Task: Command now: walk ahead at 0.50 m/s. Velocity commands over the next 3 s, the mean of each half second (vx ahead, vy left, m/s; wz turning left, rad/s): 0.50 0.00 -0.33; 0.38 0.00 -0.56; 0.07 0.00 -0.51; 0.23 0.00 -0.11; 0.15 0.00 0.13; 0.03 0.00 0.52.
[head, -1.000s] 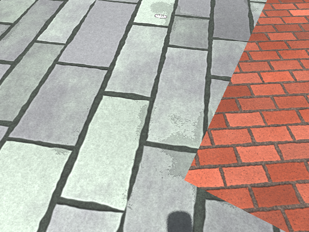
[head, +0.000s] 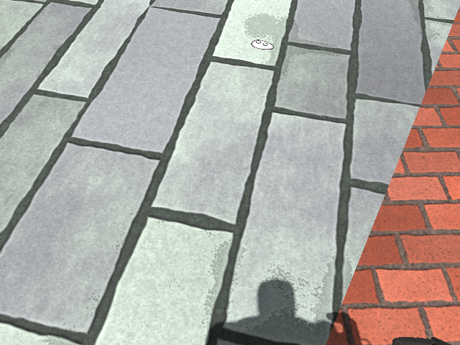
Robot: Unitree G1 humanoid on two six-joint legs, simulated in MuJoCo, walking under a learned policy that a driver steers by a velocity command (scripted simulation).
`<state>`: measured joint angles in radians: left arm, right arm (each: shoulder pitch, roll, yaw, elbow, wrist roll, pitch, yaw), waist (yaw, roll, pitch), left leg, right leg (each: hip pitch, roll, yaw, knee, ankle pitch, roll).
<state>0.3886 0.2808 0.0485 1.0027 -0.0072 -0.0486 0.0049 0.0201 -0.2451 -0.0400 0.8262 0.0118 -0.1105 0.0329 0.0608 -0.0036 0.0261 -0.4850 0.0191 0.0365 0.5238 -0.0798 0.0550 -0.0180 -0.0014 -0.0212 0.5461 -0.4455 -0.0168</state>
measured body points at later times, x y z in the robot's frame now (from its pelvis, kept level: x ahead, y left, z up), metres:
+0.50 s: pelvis +0.28 -0.03 +0.00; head +0.31 -0.05 +0.44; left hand +0.52 +0.17 -0.10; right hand +0.23 -0.30 -0.15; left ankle +0.12 +0.11 -0.72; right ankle +0.40 -0.14 -0.72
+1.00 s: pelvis +0.54 -0.10 +0.00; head +0.58 -0.12 +0.45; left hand +0.74 +0.14 -0.11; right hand +0.63 -0.42 -0.08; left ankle +0.72 -0.07 -0.73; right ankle +0.40 -0.14 -0.71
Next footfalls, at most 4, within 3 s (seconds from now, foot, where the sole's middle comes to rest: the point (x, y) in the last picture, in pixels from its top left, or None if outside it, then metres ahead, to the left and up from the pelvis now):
0.52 right None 0.43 -0.15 -0.76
0.98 left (278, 253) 0.75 -0.09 -0.76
1.40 right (336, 323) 0.54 -0.25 -0.76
1.84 left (281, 268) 0.69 -0.10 -0.76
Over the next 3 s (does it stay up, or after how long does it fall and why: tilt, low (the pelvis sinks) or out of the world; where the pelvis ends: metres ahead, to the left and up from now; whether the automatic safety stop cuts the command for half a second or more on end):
stays up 0.74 -0.32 0.02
